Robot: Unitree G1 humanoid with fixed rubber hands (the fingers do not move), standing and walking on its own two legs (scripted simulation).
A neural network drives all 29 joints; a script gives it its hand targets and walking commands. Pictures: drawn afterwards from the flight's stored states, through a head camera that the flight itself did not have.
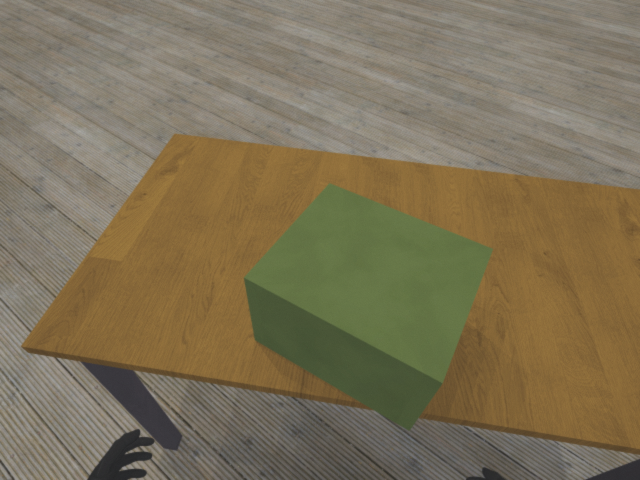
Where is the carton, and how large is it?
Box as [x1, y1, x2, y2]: [244, 183, 492, 430]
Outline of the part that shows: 329,183 244,277 255,340 409,430 442,383 492,249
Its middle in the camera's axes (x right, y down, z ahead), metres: +0.07 +0.08 +0.57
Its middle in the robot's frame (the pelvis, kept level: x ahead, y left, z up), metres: +0.39 -0.06 +0.00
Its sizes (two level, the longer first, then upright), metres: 0.258 0.219 0.163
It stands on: a table, 0.67 m high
